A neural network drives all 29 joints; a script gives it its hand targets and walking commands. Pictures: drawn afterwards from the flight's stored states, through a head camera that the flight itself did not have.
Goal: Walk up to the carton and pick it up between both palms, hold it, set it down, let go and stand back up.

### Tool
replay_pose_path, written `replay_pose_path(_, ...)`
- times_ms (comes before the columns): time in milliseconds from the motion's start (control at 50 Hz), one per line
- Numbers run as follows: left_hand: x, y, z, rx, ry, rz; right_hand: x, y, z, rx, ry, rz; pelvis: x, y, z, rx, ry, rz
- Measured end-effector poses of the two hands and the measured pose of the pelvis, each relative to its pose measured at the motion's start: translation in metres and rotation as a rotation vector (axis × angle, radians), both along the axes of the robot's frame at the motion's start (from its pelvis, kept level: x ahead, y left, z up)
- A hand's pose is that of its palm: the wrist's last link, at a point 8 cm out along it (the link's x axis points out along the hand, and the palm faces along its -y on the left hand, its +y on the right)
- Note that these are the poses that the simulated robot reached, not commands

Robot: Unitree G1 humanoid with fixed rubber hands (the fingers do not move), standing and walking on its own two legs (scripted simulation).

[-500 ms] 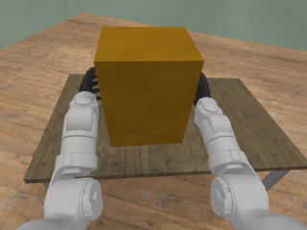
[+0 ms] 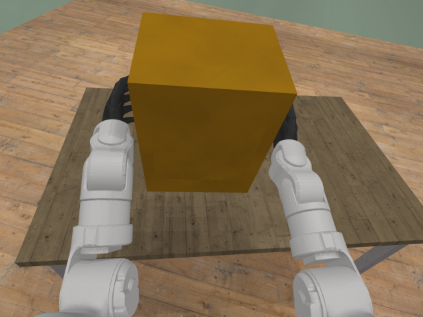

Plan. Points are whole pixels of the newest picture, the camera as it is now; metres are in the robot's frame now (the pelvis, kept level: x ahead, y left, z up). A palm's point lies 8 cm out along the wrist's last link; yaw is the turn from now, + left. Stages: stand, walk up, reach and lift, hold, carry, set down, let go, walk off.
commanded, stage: hold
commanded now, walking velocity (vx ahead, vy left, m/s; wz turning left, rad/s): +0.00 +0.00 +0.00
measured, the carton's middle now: (203, 116) +0.42 +0.01 +0.18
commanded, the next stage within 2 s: none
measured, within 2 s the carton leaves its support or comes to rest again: neither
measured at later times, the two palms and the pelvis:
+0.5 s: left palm (103, 157) +0.30 +0.16 +0.19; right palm (297, 166) +0.30 -0.14 +0.18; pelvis -0.05 +0.00 +0.00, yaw +0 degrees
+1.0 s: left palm (110, 155) +0.31 +0.15 +0.18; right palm (301, 165) +0.30 -0.14 +0.18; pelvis -0.08 +0.00 +0.00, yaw +1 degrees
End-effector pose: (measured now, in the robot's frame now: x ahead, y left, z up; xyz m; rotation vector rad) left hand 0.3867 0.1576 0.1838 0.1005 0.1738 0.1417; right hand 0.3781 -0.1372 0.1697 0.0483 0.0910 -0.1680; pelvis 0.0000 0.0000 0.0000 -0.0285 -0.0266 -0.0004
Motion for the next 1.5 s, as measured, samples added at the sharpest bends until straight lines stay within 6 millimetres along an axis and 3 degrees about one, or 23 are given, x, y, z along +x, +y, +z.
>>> replay_pose_path(200, -0.029, -0.001, -0.03, 0.022, 0.078, -0.021, -0.03, -0.001, -0.019, -0.019, 0.071, -0.006, 0.005, 0.0, 0.002, 0.001, 0.001, 0.001)
replay_pose_path(440, -0.075, -0.002, 0.003, 0.023, -0.026, -0.016, -0.075, -0.002, 0.011, -0.012, -0.033, -0.005, -0.032, 0.0, -0.001, -0.001, -0.048, 0.001)
replay_pose_path(640, -0.091, 0.003, 0.006, -0.026, 0.039, 0.002, -0.083, 0.002, 0.026, -0.028, 0.017, 0.035, -0.068, 0.001, -0.003, -0.002, -0.096, 0.003)
replay_pose_path(800, -0.082, -0.005, 0.024, -0.047, 0.037, -0.004, -0.078, -0.006, 0.046, -0.012, 0.0, 0.026, -0.079, -0.001, 0.001, 0.0, -0.104, 0.005)
replay_pose_path(960, -0.078, -0.004, 0.001, -0.062, 0.088, -0.013, -0.076, -0.007, 0.015, -0.017, 0.06, 0.016, -0.08, -0.004, -0.005, 0.007, -0.115, 0.009)
replay_pose_path(1040, -0.071, -0.005, 0.0, -0.041, 0.087, -0.002, -0.07, -0.008, 0.01, 0.004, 0.064, 0.031, -0.077, -0.003, -0.001, 0.006, -0.105, 0.009)
replay_pose_path(1180, -0.046, -0.012, 0.015, -0.019, 0.015, -0.002, -0.045, -0.011, 0.021, 0.014, -0.005, -0.013, -0.059, -0.004, -0.004, 0.008, -0.091, 0.011)
replay_pose_path(1380, -0.016, -0.007, -0.023, -0.014, 0.136, -0.007, -0.018, -0.006, -0.016, -0.033, 0.111, -0.008, -0.027, -0.004, -0.001, 0.007, -0.046, 0.01)
replay_pose_path(1500, 0.001, -0.009, -0.005, 0.018, 0.031, -0.017, -0.003, -0.007, -0.001, 0.007, 0.007, -0.029, -0.006, -0.003, 0.0, 0.007, -0.017, 0.01)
